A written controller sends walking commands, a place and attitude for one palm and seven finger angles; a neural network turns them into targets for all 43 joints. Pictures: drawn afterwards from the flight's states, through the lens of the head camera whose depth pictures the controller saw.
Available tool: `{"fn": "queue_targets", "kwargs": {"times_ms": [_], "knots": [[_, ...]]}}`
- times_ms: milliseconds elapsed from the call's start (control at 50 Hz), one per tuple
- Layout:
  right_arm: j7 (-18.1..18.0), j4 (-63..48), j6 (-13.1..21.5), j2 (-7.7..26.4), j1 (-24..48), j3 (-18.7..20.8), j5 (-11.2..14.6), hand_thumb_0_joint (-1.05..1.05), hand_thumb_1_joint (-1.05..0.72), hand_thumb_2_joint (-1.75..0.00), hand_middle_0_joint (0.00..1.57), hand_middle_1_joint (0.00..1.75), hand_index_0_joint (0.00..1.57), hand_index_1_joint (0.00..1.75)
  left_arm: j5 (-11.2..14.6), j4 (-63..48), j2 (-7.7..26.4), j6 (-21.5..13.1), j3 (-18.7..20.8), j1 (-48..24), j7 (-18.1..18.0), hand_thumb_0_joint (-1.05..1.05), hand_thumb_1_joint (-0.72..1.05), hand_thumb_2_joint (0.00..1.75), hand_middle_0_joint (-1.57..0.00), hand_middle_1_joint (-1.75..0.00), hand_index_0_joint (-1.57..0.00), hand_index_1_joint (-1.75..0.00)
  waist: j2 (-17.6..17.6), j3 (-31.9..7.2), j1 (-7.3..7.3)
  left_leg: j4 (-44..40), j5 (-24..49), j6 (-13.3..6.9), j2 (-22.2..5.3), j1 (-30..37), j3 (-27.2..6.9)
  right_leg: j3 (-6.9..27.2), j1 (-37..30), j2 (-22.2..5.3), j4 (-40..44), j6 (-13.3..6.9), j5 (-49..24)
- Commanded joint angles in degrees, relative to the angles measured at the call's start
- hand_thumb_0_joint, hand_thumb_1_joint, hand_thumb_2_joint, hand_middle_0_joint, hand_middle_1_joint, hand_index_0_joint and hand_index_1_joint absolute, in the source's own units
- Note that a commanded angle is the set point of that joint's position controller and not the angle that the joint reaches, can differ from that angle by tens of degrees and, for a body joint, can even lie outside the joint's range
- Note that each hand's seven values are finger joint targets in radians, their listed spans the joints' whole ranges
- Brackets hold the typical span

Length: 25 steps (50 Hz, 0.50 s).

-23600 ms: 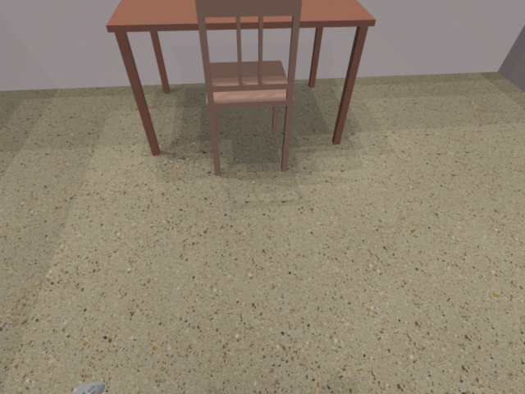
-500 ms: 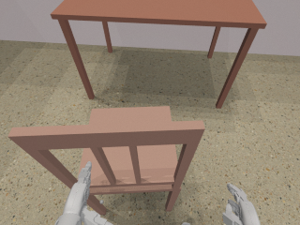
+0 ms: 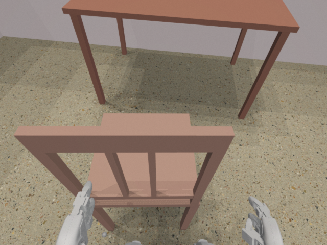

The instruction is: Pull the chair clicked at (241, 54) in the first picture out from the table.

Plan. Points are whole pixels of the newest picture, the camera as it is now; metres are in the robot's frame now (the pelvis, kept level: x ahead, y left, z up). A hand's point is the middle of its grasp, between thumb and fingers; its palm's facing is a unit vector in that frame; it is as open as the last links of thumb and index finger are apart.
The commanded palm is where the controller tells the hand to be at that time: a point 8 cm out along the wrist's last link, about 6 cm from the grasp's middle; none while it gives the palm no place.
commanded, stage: draw the hand back to the body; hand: left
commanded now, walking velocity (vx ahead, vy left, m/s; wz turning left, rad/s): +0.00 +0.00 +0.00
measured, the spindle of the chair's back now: (119, 175) +0.30 +0.13 -0.02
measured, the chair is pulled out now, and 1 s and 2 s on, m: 0.64 0.64 0.64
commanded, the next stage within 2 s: step back with the hand held close in 1.46 s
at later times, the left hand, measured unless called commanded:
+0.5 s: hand (61, 216) +0.17 +0.19 +0.10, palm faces +0.13 -0.95 -0.30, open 16.7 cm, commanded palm +0.14 +0.25 +0.13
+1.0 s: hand (4, 157) +0.21 +0.24 +0.22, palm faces +0.45 -0.77 -0.45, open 10.4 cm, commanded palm +0.17 +0.28 +0.23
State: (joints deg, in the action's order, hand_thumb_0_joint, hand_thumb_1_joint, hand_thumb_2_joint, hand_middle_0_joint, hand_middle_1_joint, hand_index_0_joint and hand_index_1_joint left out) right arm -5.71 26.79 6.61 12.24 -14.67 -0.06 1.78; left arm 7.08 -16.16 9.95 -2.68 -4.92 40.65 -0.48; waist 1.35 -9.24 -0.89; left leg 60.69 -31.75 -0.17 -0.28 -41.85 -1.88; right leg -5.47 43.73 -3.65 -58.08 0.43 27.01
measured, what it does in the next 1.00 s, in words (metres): rises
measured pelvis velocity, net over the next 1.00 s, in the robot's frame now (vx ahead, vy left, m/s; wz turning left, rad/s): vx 0.03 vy -0.01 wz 0.00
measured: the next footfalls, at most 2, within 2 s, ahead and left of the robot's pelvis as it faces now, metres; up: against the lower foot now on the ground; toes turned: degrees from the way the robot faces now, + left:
none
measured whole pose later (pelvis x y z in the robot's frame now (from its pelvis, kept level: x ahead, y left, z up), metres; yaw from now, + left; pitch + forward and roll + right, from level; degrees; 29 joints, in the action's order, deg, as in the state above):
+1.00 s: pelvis +0.03 -0.01 +0.06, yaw +0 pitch -2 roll +0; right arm -5.6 35.8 7.6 13.0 -11.3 -1.2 1.2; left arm 3.4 -27.0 20.9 -0.3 16.8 30.8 -10.6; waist 5.1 -0.9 3.4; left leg 31.8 -21.9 0.5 -0.7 -7.9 -1.0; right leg -5.5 11.2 -2.4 -32.3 0.2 18.9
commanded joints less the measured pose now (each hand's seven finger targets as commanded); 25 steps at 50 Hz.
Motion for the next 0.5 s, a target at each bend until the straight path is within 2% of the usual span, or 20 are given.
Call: {"fn": "queue_targets", "kwargs": {"times_ms": [0,20,40,100,120,160,180,220,240,260,280,340,360,380,400,420,440,460,480], "knots": [[0.26,-7.19,5.0,6.02,3.9,3.23,0.58,0.0,-0.9,-0.9,0.2,0.3,0.2,0.3,2.6,-18.03,5.13,-14.96,6.23,-1.83,1.74,0.0,-0.55,0.2,0.0,0.0,0.0,0.0,3.56,-7.4,0.09,-8.21,17.98,0.24,1.06,3.37,-0.28,0.08,-5.96,2.43,5.92,-2.03,-10.49],[0.71,-6.55,5.04,5.98,4.42,3.46,0.7,0.0,-0.9,-0.9,0.2,0.3,0.2,0.3,2.78,-16.38,5.23,-17.0,6.77,-1.45,2.51,0.0,-0.55,0.2,0.0,0.0,0.0,0.0,3.24,-6.12,0.1,-7.68,18.12,0.44,0.79,2.46,-0.6,-0.06,-4.78,2.5,5.24,-2.08,-10.47],[1.24,-6.21,5.23,5.78,4.79,3.45,0.65,0.0,-0.9,-0.9,0.2,0.3,0.2,0.3,2.88,-15.59,4.17,-19.08,5.47,-1.62,3.71,0.0,-0.55,0.2,0.0,0.0,0.0,0.0,3.0,-6.02,-0.22,-6.88,17.93,0.37,0.77,1.81,-0.57,0.23,-4.27,2.43,4.89,-1.95,-10.88],[2.77,-5.68,5.17,5.99,6.52,4.01,0.9,0.0,-0.9,-0.9,0.2,0.3,0.2,0.3,3.41,-10.43,5.01,-23.47,6.64,-0.22,8.34,0.0,-0.55,0.2,0.0,0.0,0.0,0.0,0.26,-5.1,-0.27,-5.63,16.05,0.34,0.35,-1.0,-0.69,0.86,-3.99,2.32,4.15,-1.92,-10.08],[3.03,-6.59,4.78,6.17,7.11,4.26,1.23,0.0,-0.9,-0.9,0.2,0.3,0.2,0.3,3.62,-9.81,5.45,-22.58,7.48,2.23,9.64,0.0,-0.55,0.2,0.0,0.0,0.0,0.0,0.14,-5.85,0.38,-6.59,15.28,0.26,0.3,-0.49,-0.34,1.0,-5.72,2.16,4.91,-1.85,-9.69],[2.85,-8.81,3.83,6.38,8.07,4.22,1.85,0.0,-0.9,-0.9,0.2,0.3,0.2,0.3,4.75,-11.8,6.43,-18.63,9.07,4.19,11.03,0.0,-0.55,0.2,0.0,0.0,0.0,0.0,-0.03,-7.55,1.12,-8.89,14.39,-0.03,0.33,0.93,0.03,1.13,-9.36,1.81,6.75,-1.56,-9.14],[2.43,-9.1,3.31,6.31,8.84,4.3,2.11,0.0,-0.9,-0.9,0.2,0.3,0.2,0.3,5.49,-11.75,8.09,-16.31,11.89,4.9,10.94,0.0,-0.55,0.2,0.0,0.0,0.0,0.0,-0.25,-8.27,1.81,-9.49,14.32,-0.24,0.44,1.3,0.17,1.44,-11.49,1.8,7.69,-1.55,-9.14],[1.51,-9.9,2.77,5.99,8.81,3.82,2.45,0.0,-0.9,-0.9,0.2,0.3,0.2,0.3,7.1,-17.08,9.32,-13.78,14.03,2.6,10.16,0.0,-0.55,0.2,0.0,0.0,0.0,0.0,-0.97,-7.93,1.69,-11.03,13.46,-0.39,0.44,2.43,0.1,1.12,-12.79,1.65,9.07,-1.23,-7.88],[1.02,-9.95,2.82,5.88,8.61,3.75,2.51,0.0,-0.9,-0.9,0.2,0.3,0.2,0.3,7.69,-19.93,9.95,-13.51,15.02,1.1,9.43,0.0,-0.55,0.2,0.0,0.0,0.0,0.0,-1.49,-7.75,1.56,-11.56,14.06,-0.46,0.31,3.31,-0.13,0.84,-13.21,1.72,9.45,-1.18,-8.45],[0.74,-9.8,3.1,5.62,8.19,3.56,2.48,0.0,-0.9,-0.9,0.2,0.3,0.2,0.3,8.21,-21.95,10.36,-13.62,15.87,0.68,8.6,0.0,-0.55,0.2,0.0,0.0,0.0,0.0,-0.54,-7.76,1.79,-12.05,14.61,-0.47,0.33,4.04,-0.2,0.74,-13.47,1.77,9.92,-1.2,-8.68],[0.37,-9.18,3.33,5.43,7.95,3.48,2.36,0.0,-0.9,-0.9,0.2,0.3,0.2,0.3,8.55,-22.65,11.6,-13.85,17.44,-0.3,7.58,0.0,-0.51,0.22,-0.01,-0.01,-0.01,-0.01,-1.52,-7.52,1.66,-12.19,15.33,-0.54,0.24,4.17,-0.4,0.78,-14.04,1.97,10.47,-1.24,-9.46],[0.31,-7.1,4.64,5.28,6.25,3.06,2.42,0.0,-0.9,-0.9,0.2,0.3,0.2,0.3,9.25,-22.09,9.5,-15.6,15.97,-1.39,7.63,0.0,-0.41,0.27,-0.02,-0.03,-0.02,-0.03,-0.25,-5.06,0.44,-13.02,17.54,-0.33,0.08,6.82,-0.66,0.26,-13.07,2.2,11.79,-1.04,-11.64],[0.34,-6.49,5.15,5.72,6.13,3.11,2.49,0.0,-0.9,-0.9,0.2,0.3,0.2,0.3,9.26,-20.99,9.78,-15.84,16.0,-1.93,8.21,0.0,-0.37,0.29,-0.02,-0.04,-0.02,-0.04,-0.75,-4.21,0.01,-13.19,17.65,-0.28,-0.07,7.43,-0.85,0.2,-12.79,2.18,12.27,-0.93,-11.82],[-0.9,-7.3,3.13,5.44,5.63,3.29,1.47,0.0,-0.9,-0.9,0.2,0.3,0.2,0.3,-0.65,-18.08,20.17,-7.97,20.07,3.59,-0.25,0.0,-0.33,0.31,-0.03,-0.05,-0.03,-0.05,1.85,-6.82,4.6,-16.61,17.84,0.01,-2.19,9.94,-0.52,3.6,-18.74,0.26,14.7,-2.54,-11.41],[-1.13,-9.25,2.53,4.94,5.46,1.95,1.17,0.0,-0.9,-0.9,0.2,0.3,0.2,0.3,-1.6,-23.62,12.16,-4.6,13.68,3.31,-2.97,0.0,-0.3,0.32,-0.04,-0.05,-0.04,-0.05,3.49,-2.73,2.01,-18.27,17.36,0.11,-1.53,10.97,-0.12,2.21,-18.73,-0.16,15.53,-2.12,-12.0],[-1.35,-9.09,2.37,5.27,5.18,2.22,1.26,0.0,-0.9,-0.9,0.2,0.3,0.2,0.3,-1.9,-26.17,13.57,-3.11,14.49,0.9,-4.75,0.0,-0.26,0.34,-0.04,-0.06,-0.04,-0.06,3.99,-2.82,1.91,-18.57,17.37,0.33,-1.89,11.84,-0.56,1.96,-19.15,-0.3,15.86,-2.07,-12.28],[-1.45,-8.46,2.12,5.09,5.29,1.85,0.98,0.0,-0.9,-0.9,0.2,0.3,0.2,0.3,-2.52,-26.44,13.25,-1.91,14.33,0.45,-6.25,0.0,-0.22,0.36,-0.04,-0.07,-0.04,-0.07,6.23,-1.17,1.93,-19.3,17.96,0.22,-1.89,12.83,-0.37,1.73,-19.77,-0.29,16.38,-2.19,-12.62],[-1.63,-7.93,1.85,5.28,5.21,1.59,0.74,0.0,-0.9,-0.9,0.2,0.3,0.2,0.3,-3.04,-26.83,14.74,-0.93,15.5,-0.16,-7.62,0.0,-0.19,0.37,-0.05,-0.08,-0.05,-0.08,6.19,-1.38,2.3,-20.04,19.16,0.18,-1.98,13.7,-0.69,1.29,-20.9,-0.24,16.88,-2.27,-13.22],[-1.87,-7.46,1.79,5.46,5.61,1.46,0.78,0.0,-0.9,-0.9,0.2,0.3,0.2,0.3,-3.43,-26.45,16.15,0.05,16.73,-0.96,-8.62,0.0,-0.15,0.39,-0.05,-0.08,-0.05,-0.08,4.65,-0.77,2.34,-20.63,19.83,0.2,-2.02,14.31,-0.94,1.29,-22.01,0.03,17.98,-2.4,-13.94]]}}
